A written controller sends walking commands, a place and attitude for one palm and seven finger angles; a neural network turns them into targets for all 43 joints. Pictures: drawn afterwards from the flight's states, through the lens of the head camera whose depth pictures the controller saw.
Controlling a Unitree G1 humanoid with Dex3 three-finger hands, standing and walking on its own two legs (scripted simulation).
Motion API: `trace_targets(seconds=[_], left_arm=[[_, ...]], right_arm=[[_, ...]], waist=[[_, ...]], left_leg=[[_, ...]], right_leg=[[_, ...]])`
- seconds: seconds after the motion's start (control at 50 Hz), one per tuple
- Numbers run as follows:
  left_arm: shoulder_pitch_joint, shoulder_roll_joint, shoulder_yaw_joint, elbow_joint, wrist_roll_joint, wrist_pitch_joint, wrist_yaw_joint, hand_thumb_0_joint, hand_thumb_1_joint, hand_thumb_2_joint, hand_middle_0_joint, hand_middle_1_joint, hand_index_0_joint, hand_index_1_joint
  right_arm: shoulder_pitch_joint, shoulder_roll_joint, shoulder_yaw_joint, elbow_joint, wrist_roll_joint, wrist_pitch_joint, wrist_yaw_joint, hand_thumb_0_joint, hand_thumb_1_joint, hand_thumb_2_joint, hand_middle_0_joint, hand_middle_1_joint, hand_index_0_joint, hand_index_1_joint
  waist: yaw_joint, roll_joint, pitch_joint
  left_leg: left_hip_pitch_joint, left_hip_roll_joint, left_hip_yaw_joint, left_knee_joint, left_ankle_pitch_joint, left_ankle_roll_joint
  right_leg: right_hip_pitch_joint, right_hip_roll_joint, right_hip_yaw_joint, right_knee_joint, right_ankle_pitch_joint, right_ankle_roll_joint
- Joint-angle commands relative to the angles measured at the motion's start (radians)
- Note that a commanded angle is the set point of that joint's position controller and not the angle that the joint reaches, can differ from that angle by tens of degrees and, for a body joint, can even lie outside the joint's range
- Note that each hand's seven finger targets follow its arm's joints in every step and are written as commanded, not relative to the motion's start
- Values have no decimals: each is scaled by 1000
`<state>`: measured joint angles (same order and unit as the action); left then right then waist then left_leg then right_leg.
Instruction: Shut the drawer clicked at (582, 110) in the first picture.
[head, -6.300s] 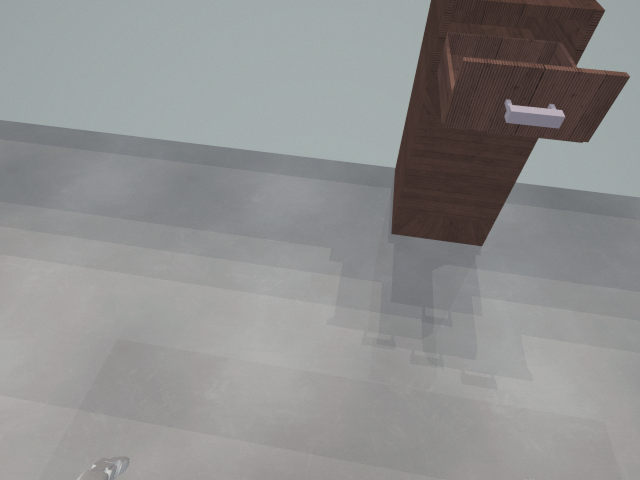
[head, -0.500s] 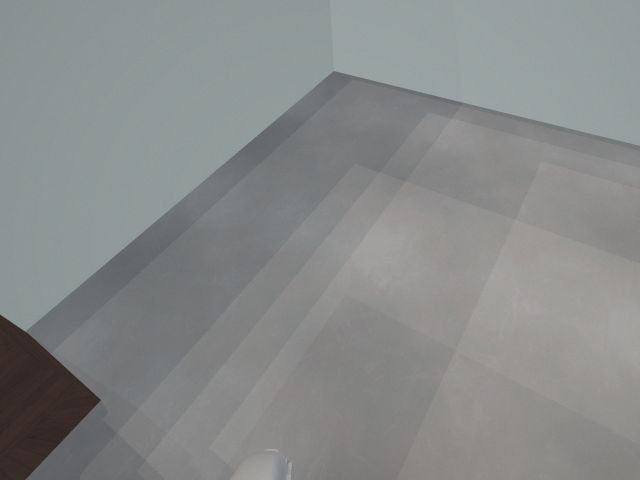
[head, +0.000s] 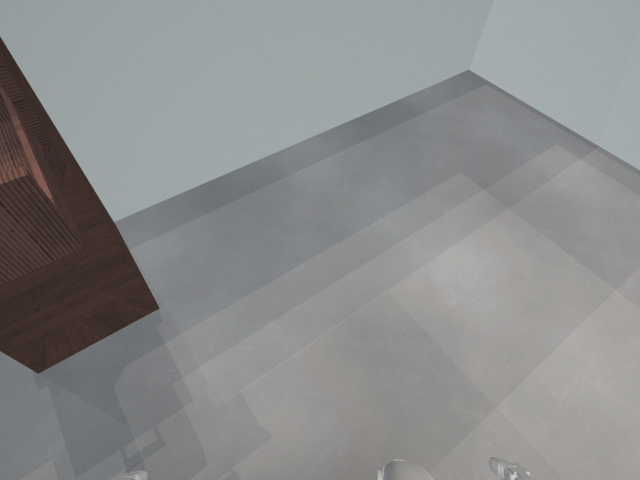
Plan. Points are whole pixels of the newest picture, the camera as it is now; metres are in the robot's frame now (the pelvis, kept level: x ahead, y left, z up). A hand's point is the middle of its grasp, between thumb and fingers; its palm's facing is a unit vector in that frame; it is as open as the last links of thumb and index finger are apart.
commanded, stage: turn to face it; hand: left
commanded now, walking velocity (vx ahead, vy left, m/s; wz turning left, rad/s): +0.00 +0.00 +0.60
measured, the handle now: out of the picture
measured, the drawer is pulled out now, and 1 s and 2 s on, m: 0.30 0.30 0.30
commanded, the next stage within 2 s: take the last steps up to it in 1.06 s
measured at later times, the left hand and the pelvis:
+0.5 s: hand out of the picture +0.01 +0.17 -0.15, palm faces +0.32 -0.91 -0.27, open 7.4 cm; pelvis -0.01 -0.04 +0.00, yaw +20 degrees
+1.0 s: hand out of the picture -0.08 +0.20 -0.16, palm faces +0.52 -0.81 -0.27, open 7.4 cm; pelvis -0.04 -0.02 +0.00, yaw +30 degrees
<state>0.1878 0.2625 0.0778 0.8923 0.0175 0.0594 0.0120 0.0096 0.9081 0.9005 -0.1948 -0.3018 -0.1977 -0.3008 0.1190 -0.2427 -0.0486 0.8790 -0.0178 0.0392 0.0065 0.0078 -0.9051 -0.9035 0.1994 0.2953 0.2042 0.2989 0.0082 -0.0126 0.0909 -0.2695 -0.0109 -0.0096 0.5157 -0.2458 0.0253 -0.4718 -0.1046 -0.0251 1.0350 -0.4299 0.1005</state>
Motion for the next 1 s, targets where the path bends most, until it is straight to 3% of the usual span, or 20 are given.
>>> trace_targets(seconds=[0.0,0.08,0.12,0.14,0.16,0.18,0.22,0.26,0.38,0.48,0.5,0.54,0.56,0.58,0.6,0.62,0.64,0.72,0.88,0.98], left_arm=[[-18,61,13,-98,-3,-29,2,0,900,900,-200,-300,-200,-300],[18,64,9,-107,-10,-44,5,0,900,900,-200,-300,-200,-300],[81,84,17,-95,-11,-60,10,0,900,900,-200,-300,-200,-300],[111,160,29,-95,3,-74,18,0,900,900,-200,-300,-200,-300],[110,246,43,-103,12,-75,23,0,900,900,-200,-300,-200,-300],[94,228,37,-109,5,-67,27,0,900,900,-200,-300,-200,-300],[-26,147,20,-126,0,-69,27,0,900,900,-200,-300,-200,-300],[-53,102,3,-134,0,-73,22,0,900,900,-200,-300,-200,-300],[42,126,10,-88,6,-68,26,0,900,900,-200,-300,-200,-300],[75,166,28,-60,14,-59,23,0,900,900,-200,-300,-200,-300],[86,172,32,-56,15,-56,22,0,900,900,-200,-300,-200,-300],[78,171,34,-46,6,-51,16,0,900,900,-200,-300,-200,-300],[71,157,32,-48,-3,-46,14,0,900,900,-200,-300,-200,-300],[73,92,22,-77,-12,-41,8,0,900,900,-200,-300,-200,-300],[6,44,-3,-121,-7,-36,9,0,900,900,-200,-300,-200,-300],[-17,66,2,-122,-1,-28,12,0,900,900,-200,-300,-200,-300],[-40,53,4,-96,1,-22,16,0,900,900,-200,-300,-200,-300],[40,62,11,-27,1,-22,-2,0,900,900,-200,-300,-200,-300],[16,38,-3,-30,-2,-19,8,0,900,900,-200,-300,-200,-300],[97,22,-8,-4,-9,-38,16,0,900,900,-200,-300,-200,-300]], right_arm=[[35,-207,-69,-60,-8,-16,-5,0,-900,-900,200,300,200,300],[17,-211,-78,-70,-8,-10,-2,0,-900,-900,200,300,200,300],[9,-187,-78,-79,0,-9,0,0,-900,-900,200,300,200,300],[39,-124,-68,-87,10,-11,5,0,-900,-900,200,300,200,300],[34,-75,-58,-117,7,-12,5,0,-900,-900,200,300,200,300],[23,-127,-71,-113,0,-4,2,0,-900,-900,200,300,200,300],[56,-118,-74,-58,-6,15,12,0,-900,-900,200,300,200,300],[84,-104,-68,-32,-8,19,24,0,-900,-900,200,300,200,300],[21,-82,-56,-31,-1,29,29,0,-900,-900,200,300,200,300],[-15,-56,-35,-48,7,8,30,0,-900,-900,200,300,200,300],[-6,-54,-33,-47,6,3,27,0,-900,-900,200,300,200,300],[61,-72,-36,-34,3,-7,23,0,-900,-900,200,300,200,300],[131,-114,-47,-15,1,-16,22,0,-900,-900,200,300,200,300],[190,-227,-73,-12,-4,-26,16,0,-900,-900,200,300,200,300],[254,-289,-86,5,4,-23,5,0,-900,-900,200,300,200,300],[263,-275,-79,20,-2,-19,-1,0,-900,-900,200,300,200,300],[216,-235,-70,18,-4,-25,-11,0,-900,-900,200,300,200,300],[60,-160,-39,-31,-3,-29,-18,0,-900,-900,200,300,200,300],[97,-154,-42,-12,-7,-17,-16,0,-900,-900,200,300,200,300],[73,-142,-42,-3,-7,-12,-12,0,-900,-900,200,300,200,300]], waist=[[-35,179,-116],[-15,198,-146],[24,133,-173],[36,-81,-211],[43,-325,-183],[37,-209,-170],[-20,-185,-92],[-38,-177,-72],[8,-181,-50],[38,-198,-96],[41,-200,-113],[2,-162,-146],[-39,-60,-190],[-70,249,-220],[-103,354,-219],[-98,229,-216],[-90,278,-172],[-17,164,-118],[-41,142,-94],[-5,156,-115]], left_leg=[[63,229,-255,-160,289,140],[33,198,-311,-84,378,122],[-67,141,-290,10,305,65],[-219,44,-197,178,67,-7],[-369,-80,-37,423,-354,-77],[-326,-20,-90,592,-359,-66],[-321,17,-79,723,-226,-76],[-325,32,-37,747,-136,-94],[-294,59,32,580,-141,-113],[-172,64,103,278,-199,-95],[-136,53,120,221,-191,-87],[-15,34,137,39,-44,-71],[131,57,95,-91,110,-57],[299,286,-226,-147,390,36],[303,436,-388,-152,736,159],[263,448,-315,-133,646,199],[189,374,-283,-162,541,170],[89,241,-154,-197,316,107],[83,257,-246,-236,129,155],[-4,225,-271,-173,182,136]], right_leg=[[22,28,1,-132,2,0],[165,80,-18,-360,52,-11],[348,59,-12,-597,219,-19],[508,-129,165,-732,247,-68],[503,-386,415,-757,415,-188],[386,-420,362,-741,458,-248],[300,-288,206,-742,361,-213],[306,-213,58,-706,441,-184],[356,-246,-40,-715,447,-198],[398,-291,-89,-623,565,-212],[400,-290,-95,-591,601,-206],[369,-263,-153,-485,585,-154],[286,-238,-173,-350,502,-110],[26,-104,-199,-126,85,-32],[-112,-29,-113,30,-282,-1],[-95,-47,-43,119,-240,-23],[-107,-51,-14,138,-173,-24],[-53,-23,-6,138,42,-19],[25,21,-12,-140,-16,-22],[227,68,-26,-417,82,-46]])
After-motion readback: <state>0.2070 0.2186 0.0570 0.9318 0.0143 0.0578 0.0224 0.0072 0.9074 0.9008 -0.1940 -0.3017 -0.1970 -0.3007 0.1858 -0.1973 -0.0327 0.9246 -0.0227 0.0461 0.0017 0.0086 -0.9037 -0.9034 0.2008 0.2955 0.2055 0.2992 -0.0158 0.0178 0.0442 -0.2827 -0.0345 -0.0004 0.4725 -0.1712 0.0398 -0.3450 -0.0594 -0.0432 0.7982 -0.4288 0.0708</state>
